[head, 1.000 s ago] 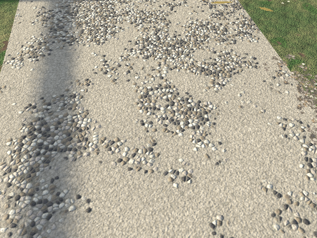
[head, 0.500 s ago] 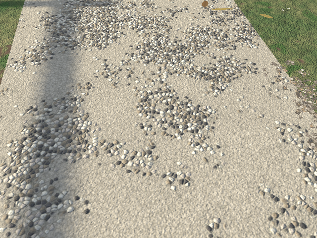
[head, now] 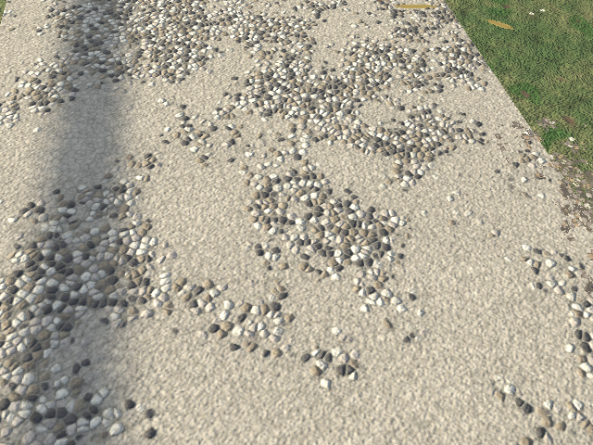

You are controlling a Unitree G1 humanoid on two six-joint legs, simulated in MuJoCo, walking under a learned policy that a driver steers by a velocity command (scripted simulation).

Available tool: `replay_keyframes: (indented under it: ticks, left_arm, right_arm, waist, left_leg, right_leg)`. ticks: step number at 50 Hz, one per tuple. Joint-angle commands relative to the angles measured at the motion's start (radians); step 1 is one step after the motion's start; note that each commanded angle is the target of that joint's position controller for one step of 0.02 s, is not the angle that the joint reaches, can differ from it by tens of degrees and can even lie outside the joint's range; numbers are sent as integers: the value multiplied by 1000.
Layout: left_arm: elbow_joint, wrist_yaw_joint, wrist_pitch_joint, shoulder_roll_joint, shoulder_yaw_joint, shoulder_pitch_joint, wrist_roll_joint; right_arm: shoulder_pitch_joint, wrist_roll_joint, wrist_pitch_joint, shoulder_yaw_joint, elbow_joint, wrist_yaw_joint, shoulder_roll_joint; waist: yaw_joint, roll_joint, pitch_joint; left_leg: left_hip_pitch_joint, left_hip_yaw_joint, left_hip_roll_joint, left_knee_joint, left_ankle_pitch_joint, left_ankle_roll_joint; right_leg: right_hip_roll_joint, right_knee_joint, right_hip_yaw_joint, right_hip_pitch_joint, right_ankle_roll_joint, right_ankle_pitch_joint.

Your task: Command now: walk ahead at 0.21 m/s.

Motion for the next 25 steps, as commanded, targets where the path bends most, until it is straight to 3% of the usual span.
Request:
replay_keyframes:
  ticks: [1, 4, 6, 7, 8, 9, 10, 11, 12, 13, 15, 19, 23, 25]
  left_arm:
    - [-62, 11, -2, -13, -20, -77, -13]
    - [-23, 29, -7, 28, -14, 43, -15]
    - [35, 39, -25, 58, 1, 213, -7]
    - [61, 44, -39, 105, 13, 301, 9]
    - [68, 42, -41, 174, 26, 368, 25]
    - [59, 33, -31, 134, 17, 334, -21]
    - [28, 32, -23, 105, 12, 215, -41]
    - [10, 36, -19, 52, -4, 126, -35]
    - [9, 44, -19, 12, -19, 98, -25]
    - [16, 52, -18, -3, -27, 92, -18]
    - [34, 53, -21, 6, -29, 118, -4]
    - [41, 51, -11, 54, -22, 156, -5]
    - [37, 52, 18, 51, -20, 134, -23]
    - [47, 51, 23, 40, -18, 169, -23]
  right_arm:
    - [52, -1, -1, -4, -11, -16, -111]
    - [29, 3, -1, -8, -9, -24, -134]
    - [-27, 17, 1, -14, -15, -22, -148]
    - [-11, 25, -2, -12, -22, -18, -140]
    - [103, 46, 7, 1, -24, -22, -60]
    - [189, 52, 33, -12, 18, -25, -71]
    - [124, 12, 49, -19, 11, -25, -95]
    - [23, -14, 55, -22, -10, -19, -90]
    - [-25, -22, 63, -24, -19, -14, -80]
    - [-33, -22, 76, -22, -20, -11, -65]
    - [3, -12, 97, -12, 4, -14, -28]
    - [-56, -1, 126, -11, 8, -32, -42]
    - [-81, -8, 122, -6, 17, -26, -41]
    - [-81, -19, 106, -2, 10, -27, -61]
  waist:
    - [3, 159, 72]
    - [44, 188, 2]
    - [133, 148, -50]
    - [151, 92, -113]
    - [109, -104, -256]
    - [68, -85, -364]
    - [45, -28, -234]
    - [36, -7, -98]
    - [15, 12, -34]
    - [-8, -5, -13]
    - [-28, -21, -35]
    - [-3, -46, -56]
    - [-12, -30, 14]
    - [2, 12, 63]
  left_leg:
    - [-97, -31, 173, 43, 949, 34]
    - [-77, -59, 206, 169, 1061, 27]
    - [-69, -60, 201, 367, 972, 13]
    - [-169, -53, 162, 525, 700, -6]
    - [-336, 12, 34, 863, -69, -33]
    - [-355, -84, -12, 1003, -338, -37]
    - [-383, -106, 25, 1026, -302, -42]
    - [-414, -103, 45, 989, -257, -44]
    - [-384, -111, 72, 907, -219, -48]
    - [-326, -106, 88, 817, -197, -55]
    - [-248, -70, 70, 674, -190, -64]
    - [-228, -47, 63, 472, -151, -69]
    - [-128, -31, 71, 281, 21, -54]
    - [-130, -116, 141, 150, 36, -42]
  right_leg:
    - [72, -202, -89, 78, 7, 74]
    - [107, -283, -69, 253, -37, 108]
    - [91, -451, -35, 415, -70, 236]
    - [-19, -462, 60, 592, -91, 522]
    - [-315, -368, 338, 809, -231, 1094]
    - [-392, -418, 481, 780, -349, 1088]
    - [-355, -504, 434, 615, -349, 785]
    - [-304, -576, 381, 475, -315, 574]
    - [-259, -625, 315, 373, -269, 498]
    - [-213, -649, 248, 301, -229, 459]
    - [-162, -643, 178, 279, -182, 440]
    - [-157, -679, 208, 295, -158, 91]
    - [-133, -728, 227, 166, -92, -317]
    - [-108, -713, 225, 151, -36, -343]
Velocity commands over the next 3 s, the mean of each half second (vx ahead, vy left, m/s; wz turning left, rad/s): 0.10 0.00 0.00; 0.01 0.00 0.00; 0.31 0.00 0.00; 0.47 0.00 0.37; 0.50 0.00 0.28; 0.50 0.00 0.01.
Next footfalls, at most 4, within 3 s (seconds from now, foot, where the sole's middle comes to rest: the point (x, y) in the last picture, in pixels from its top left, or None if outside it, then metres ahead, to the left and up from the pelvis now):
0.14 right None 0.22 -0.07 -0.78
0.48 left None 0.16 0.12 -0.78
1.32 right None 0.31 -0.10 -0.78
1.82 left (273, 378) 0.64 0.03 -0.78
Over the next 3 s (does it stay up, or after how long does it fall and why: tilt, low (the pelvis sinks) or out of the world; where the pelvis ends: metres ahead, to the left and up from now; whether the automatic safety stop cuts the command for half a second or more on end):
stays up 1.13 0.16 -0.01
